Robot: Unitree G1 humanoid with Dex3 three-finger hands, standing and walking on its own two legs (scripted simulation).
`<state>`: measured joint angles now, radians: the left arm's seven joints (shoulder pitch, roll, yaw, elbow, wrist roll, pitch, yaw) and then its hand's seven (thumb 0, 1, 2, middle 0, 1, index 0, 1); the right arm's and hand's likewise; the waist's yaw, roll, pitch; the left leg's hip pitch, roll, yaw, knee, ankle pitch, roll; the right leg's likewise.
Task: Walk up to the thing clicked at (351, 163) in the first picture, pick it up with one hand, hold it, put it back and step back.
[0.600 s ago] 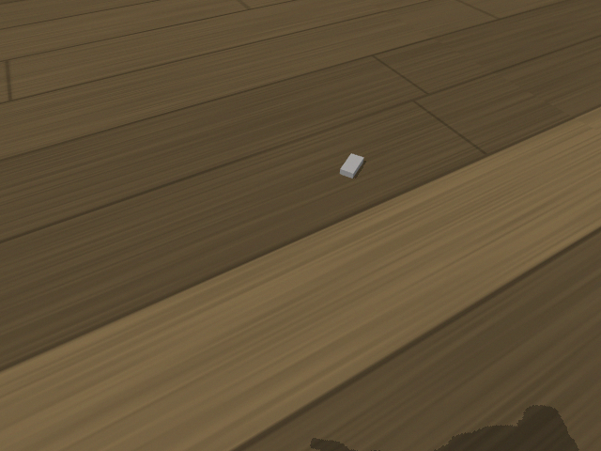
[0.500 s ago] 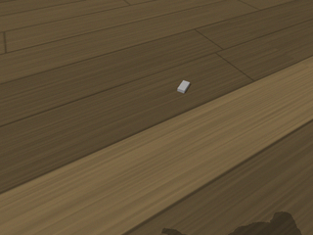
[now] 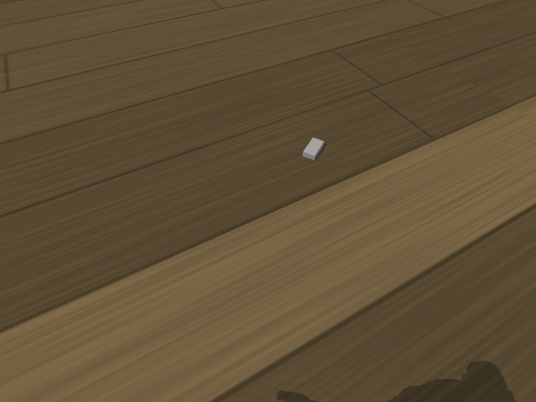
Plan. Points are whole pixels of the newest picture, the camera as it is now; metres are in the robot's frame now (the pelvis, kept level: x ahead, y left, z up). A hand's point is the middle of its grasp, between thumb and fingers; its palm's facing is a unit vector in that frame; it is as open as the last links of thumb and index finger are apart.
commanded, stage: stand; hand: left
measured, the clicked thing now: (313, 148) +1.49 -0.19 -0.77
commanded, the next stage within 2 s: walk up in 0.52 s
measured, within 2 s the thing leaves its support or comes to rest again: neither
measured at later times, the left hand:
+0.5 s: hand out of the picture +0.07 +0.25 -0.16, palm faces -0.03 -0.94 -0.34, open 7.3 cm
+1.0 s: hand (84, 394) +0.16 +0.32 -0.15, palm faces +0.26 -0.93 -0.27, open 7.4 cm
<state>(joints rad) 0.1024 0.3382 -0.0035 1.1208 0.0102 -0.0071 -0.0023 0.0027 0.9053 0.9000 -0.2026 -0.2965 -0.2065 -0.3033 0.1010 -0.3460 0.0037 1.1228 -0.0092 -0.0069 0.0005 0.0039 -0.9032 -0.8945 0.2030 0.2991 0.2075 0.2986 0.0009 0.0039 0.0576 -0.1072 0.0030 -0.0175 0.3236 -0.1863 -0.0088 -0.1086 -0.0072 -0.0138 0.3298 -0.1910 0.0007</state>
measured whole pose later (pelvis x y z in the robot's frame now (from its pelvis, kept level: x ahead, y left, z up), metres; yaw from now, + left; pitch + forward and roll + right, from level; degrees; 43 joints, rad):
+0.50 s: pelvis +0.00 +0.00 +0.00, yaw +0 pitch -2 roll +0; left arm 0.11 0.34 0.00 1.12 0.01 -0.01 0.00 0.00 0.91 0.90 -0.20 -0.30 -0.21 -0.30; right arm 0.11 -0.35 0.00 1.12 -0.01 -0.01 0.00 0.00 -0.90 -0.89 0.20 0.30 0.21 0.30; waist 0.00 0.01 0.06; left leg -0.10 0.01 -0.02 0.32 -0.18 -0.01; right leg -0.10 -0.01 -0.01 0.32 -0.19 0.00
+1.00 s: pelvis +0.12 +0.02 -0.01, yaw +20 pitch -3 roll +2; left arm 0.13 0.49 0.10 0.80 0.06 0.07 -0.15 0.01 0.91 0.90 -0.20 -0.30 -0.20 -0.30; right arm 0.40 -0.46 -0.05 0.95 -0.01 -0.09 -0.03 0.00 -0.90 -0.89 0.21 0.30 0.21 0.30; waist -0.01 -0.17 0.04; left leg -0.18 -0.03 -0.01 0.48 -0.26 0.02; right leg -0.55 -0.09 0.08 1.07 -0.30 0.03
